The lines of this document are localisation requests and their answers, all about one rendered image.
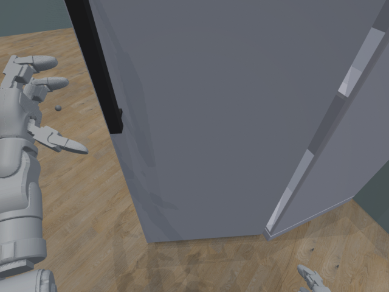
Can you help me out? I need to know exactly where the robot left forearm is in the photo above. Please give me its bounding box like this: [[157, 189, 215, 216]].
[[0, 137, 47, 280]]

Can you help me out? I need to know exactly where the right robot hand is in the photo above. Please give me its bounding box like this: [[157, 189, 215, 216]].
[[297, 265, 331, 292]]

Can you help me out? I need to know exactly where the fridge door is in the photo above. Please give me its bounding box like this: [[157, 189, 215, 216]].
[[63, 0, 386, 243]]

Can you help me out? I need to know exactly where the handle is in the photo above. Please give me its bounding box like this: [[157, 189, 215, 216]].
[[64, 0, 123, 134]]

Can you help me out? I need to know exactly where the left robot hand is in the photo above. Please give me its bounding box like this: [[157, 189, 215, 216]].
[[0, 55, 89, 155]]

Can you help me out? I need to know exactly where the left robot upper arm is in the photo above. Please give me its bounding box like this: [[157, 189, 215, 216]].
[[0, 269, 57, 292]]

